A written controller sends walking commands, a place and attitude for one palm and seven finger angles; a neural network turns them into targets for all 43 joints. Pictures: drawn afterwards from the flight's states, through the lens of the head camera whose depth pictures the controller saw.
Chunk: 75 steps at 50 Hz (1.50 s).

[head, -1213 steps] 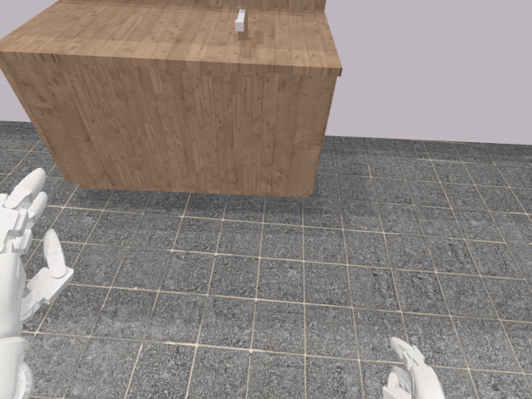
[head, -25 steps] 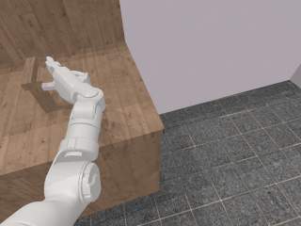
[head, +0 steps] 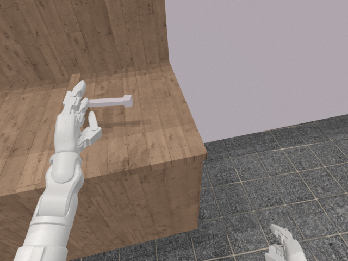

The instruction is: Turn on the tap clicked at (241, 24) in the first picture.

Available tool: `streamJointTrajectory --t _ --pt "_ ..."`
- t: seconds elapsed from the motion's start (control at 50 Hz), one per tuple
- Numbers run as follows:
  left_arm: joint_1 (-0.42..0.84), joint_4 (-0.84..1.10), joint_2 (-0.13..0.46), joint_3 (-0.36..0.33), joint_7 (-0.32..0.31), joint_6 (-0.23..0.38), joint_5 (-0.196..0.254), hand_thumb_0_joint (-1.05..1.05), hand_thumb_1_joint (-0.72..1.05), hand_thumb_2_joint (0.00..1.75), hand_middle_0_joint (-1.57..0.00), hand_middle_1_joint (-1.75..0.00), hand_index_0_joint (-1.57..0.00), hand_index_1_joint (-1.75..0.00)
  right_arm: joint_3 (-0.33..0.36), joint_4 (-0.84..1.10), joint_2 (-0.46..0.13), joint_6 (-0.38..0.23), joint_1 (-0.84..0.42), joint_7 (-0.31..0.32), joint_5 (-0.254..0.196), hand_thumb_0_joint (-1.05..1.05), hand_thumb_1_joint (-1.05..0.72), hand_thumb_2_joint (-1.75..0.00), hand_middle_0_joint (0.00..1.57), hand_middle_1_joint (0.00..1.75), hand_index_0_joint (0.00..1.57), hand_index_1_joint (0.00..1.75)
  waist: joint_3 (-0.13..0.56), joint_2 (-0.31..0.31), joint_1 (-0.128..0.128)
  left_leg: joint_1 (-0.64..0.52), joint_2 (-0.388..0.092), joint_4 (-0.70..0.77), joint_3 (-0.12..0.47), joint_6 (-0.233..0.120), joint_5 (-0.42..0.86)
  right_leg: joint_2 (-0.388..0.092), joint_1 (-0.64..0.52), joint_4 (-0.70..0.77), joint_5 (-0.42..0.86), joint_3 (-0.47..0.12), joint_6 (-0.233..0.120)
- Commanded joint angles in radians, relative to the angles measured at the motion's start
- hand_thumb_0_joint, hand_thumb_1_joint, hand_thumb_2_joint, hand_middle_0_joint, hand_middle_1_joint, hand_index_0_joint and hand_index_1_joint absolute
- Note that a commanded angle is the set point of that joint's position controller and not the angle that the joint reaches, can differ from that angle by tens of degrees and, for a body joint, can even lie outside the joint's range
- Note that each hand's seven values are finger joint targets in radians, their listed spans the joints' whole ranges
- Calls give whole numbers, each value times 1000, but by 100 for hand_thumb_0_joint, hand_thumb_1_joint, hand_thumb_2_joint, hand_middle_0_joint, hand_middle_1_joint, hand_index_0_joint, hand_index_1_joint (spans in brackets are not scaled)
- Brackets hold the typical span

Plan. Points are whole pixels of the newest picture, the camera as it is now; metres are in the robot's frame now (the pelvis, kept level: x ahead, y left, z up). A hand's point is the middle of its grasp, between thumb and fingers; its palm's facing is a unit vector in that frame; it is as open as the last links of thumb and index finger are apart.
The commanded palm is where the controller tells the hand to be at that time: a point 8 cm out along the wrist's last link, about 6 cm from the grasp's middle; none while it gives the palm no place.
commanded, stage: draw the hand back beside the body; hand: left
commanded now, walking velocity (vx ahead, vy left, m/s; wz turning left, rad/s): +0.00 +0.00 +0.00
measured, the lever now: (128, 101) +0.55 +0.21 +0.07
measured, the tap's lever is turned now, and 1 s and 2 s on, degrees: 79 79 79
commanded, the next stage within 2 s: step back with the hand held close in 0.92 s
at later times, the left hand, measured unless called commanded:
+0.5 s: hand (67, 161) +0.26 +0.24 +0.15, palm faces +0.32 -0.90 -0.30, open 7.5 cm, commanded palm +0.20 +0.29 +0.17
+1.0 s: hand (50, 175) +0.22 +0.25 +0.16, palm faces +0.38 -0.86 -0.35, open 7.5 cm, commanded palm +0.17 +0.29 +0.17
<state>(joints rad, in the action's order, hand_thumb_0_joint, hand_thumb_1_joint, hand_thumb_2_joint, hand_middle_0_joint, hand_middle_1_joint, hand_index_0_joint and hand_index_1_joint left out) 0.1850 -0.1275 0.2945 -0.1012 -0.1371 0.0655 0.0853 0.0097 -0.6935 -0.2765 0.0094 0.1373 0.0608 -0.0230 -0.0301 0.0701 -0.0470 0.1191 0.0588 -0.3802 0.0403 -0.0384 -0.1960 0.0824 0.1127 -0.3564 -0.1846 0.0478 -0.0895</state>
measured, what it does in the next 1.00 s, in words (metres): stands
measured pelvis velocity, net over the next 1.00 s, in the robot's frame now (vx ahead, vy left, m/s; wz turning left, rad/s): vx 0.01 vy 0.01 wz -0.01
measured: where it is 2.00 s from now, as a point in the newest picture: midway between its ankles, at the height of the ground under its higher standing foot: outside the picture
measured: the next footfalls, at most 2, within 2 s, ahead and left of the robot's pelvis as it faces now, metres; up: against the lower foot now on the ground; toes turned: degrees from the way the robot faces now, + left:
none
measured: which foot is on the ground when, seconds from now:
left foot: down 0.00-1.00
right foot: down 0.00-1.00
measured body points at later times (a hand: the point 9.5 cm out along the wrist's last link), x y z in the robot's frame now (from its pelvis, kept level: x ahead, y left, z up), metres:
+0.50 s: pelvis +0.02 +0.02 +0.00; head +0.00 +0.00 +0.45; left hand +0.23 +0.29 +0.17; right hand +0.19 -0.21 -0.10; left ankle +0.01 +0.10 -0.74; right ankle +0.01 -0.05 -0.74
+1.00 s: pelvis +0.01 +0.01 +0.00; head -0.01 -0.01 +0.45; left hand +0.19 +0.29 +0.18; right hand +0.20 -0.21 -0.09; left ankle +0.01 +0.10 -0.74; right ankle +0.01 -0.05 -0.74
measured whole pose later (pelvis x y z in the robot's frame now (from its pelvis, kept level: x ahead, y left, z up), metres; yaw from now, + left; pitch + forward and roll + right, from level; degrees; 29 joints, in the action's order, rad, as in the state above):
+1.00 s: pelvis +0.01 +0.01 +0.00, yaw +0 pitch -6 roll +0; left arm -0.41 0.37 0.33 -0.25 -0.12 0.10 0.08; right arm 0.00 -0.66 -0.22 -0.05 0.16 0.05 0.01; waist -0.04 0.06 -0.05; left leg 0.05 0.06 -0.35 0.03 -0.05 -0.21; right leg 0.08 0.03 -0.31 -0.18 0.03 -0.08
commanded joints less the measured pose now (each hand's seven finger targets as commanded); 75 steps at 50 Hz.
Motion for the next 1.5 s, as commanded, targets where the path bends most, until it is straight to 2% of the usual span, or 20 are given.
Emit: streamJointTrajectory --t 0.0,0.02,0.12,0.14,0.3,0.48,0.52,0.62,0.68,0.76,0.88,0.92,1.0,1.02,1.04,1.06,1.1,1.24,1.32,1.48 --pt "267 232 162 -60 10 65 -2 0 90 90 -18 -24 -18 -24 10 154 -68 -42 -139 2 2 0 -90 -90 20 30 20 30 177 -115 36 -23 -22 62 -10 -17 -13 -87 -51 117 -5 -119 80" --pt "230 251 217 -120 8 68 -2 0 90 90 -18 -24 -18 -24 9 150 -70 -36 -137 1 6 0 -90 -90 20 30 20 30 194 -74 21 -23 -20 71 -5 -11 4 -82 -80 113 17 -108 73" --pt "83 431 288 -236 17 80 6 0 90 90 -19 -26 -19 -26 -5 180 -48 -27 -147 -2 18 0 -90 -90 20 30 20 30 223 66 -10 -62 -32 89 0 11 139 -69 -172 92 179 -92 48" --pt "49 454 246 -208 22 79 7 0 90 90 -19 -26 -19 -26 -10 190 -39 -28 -145 -4 20 0 -90 -90 20 30 20 30 206 75 -4 -70 -38 93 2 14 171 -68 -170 86 205 -86 45" --pt "-150 500 153 -138 45 60 9 0 90 90 -19 -28 -19 -28 8 198 -56 -45 -132 -15 19 0 -90 -90 20 30 20 30 83 -72 14 -81 -54 105 5 10 174 -51 -89 112 155 -75 53" --pt "-344 689 237 -256 21 96 -4 0 90 90 -20 -30 -20 -30 23 197 -62 -78 -112 -16 28 0 -90 -90 20 30 20 30 192 -13 -9 -110 -53 71 21 38 296 -56 -150 82 234 -68 48" --pt "-391 733 264 -287 14 95 -3 0 90 90 -20 -30 -20 -30 24 198 -69 -84 -103 -18 28 0 -90 -90 20 30 20 30 183 45 -10 -104 -55 67 27 53 320 -55 -148 85 238 -68 47" --pt "-551 736 235 -297 17 85 2 0 90 90 -20 -30 -20 -30 32 203 -68 -93 -98 -22 25 0 -90 -90 20 30 20 30 85 10 -7 -56 -65 67 21 51 293 -54 -108 91 212 -67 48" --pt "-509 690 194 -255 22 85 1 0 90 90 -20 -30 -20 -30 34 194 -64 -95 -101 -16 24 0 -90 -90 20 30 20 30 31 -59 9 -40 -65 78 18 32 197 -55 -59 99 139 -67 54" --pt "-450 679 204 -253 14 95 -5 0 90 90 -20 -30 -20 -30 33 187 -64 -104 -103 -8 22 0 -90 -90 20 30 20 30 32 -24 13 -44 -60 83 27 25 106 -58 -37 107 59 -67 52" --pt "-465 740 219 -265 0 107 -9 0 90 90 -20 -30 -20 -30 26 196 -61 -122 -104 -4 27 0 -90 -90 20 30 20 30 117 11 -3 -60 -55 77 30 33 162 -62 -100 90 116 -68 48" --pt "-469 734 235 -280 0 102 -9 0 90 90 -20 -30 -20 -30 25 190 -65 -123 -104 -6 29 0 -90 -90 20 30 20 30 99 32 -2 -49 -53 74 28 33 166 -62 -96 95 121 -71 47" --pt "-499 691 213 -273 7 96 -2 0 90 90 -20 -30 -20 -30 24 187 -55 -117 -110 -7 28 0 -90 -90 20 30 20 30 52 -27 -1 -26 -53 71 16 22 164 -66 -87 98 140 -78 49" --pt "-452 713 227 -276 9 97 -3 0 90 90 -20 -30 -20 -30 27 185 -61 -116 -112 -8 26 0 -90 -90 20 30 20 30 65 -13 4 -35 -53 71 18 23 159 -64 -82 101 129 -76 49" --pt "-385 757 355 -414 5 128 -6 0 90 90 -20 -30 -20 -30 35 237 -86 -103 -121 0 14 0 -90 -90 20 30 20 30 3 -16 8 52 -80 37 62 -11 97 -117 18 115 163 -158 68" --pt "-485 672 263 -349 16 130 -8 0 90 90 -20 -30 -20 -30 32 220 -65 -91 -109 2 18 0 -90 -90 20 30 20 30 32 -42 16 41 -82 5 75 -14 110 -152 34 106 187 -163 66" --pt "-562 645 210 -303 23 120 -13 0 90 90 -20 -30 -20 -30 37 234 -65 -73 -92 -6 16 0 -90 -90 20 30 20 30 83 -69 23 14 -84 -25 65 -13 159 -167 51 96 239 -166 81" --pt "-632 753 245 -324 12 123 -20 0 90 90 -20 -30 -20 -30 55 275 -72 -43 -74 -1 10 0 -90 -90 20 30 20 30 224 -56 27 27 -94 -40 50 -7 285 -162 14 6 348 -123 96" --pt "-626 771 299 -372 -2 129 -22 0 90 90 -20 -30 -20 -30 64 276 -74 -32 -69 5 9 0 -90 -90 20 30 20 30 198 -73 31 73 -83 -58 46 -9 201 -171 61 27 282 -146 100" --pt "-613 770 251 -317 -19 151 -36 0 90 90 -20 -30 -20 -30 62 281 -86 -47 -54 9 2 0 -90 -90 20 30 20 30 112 -4 44 205 -100 0 92 -25 -104 -142 109 71 -56 -150 87"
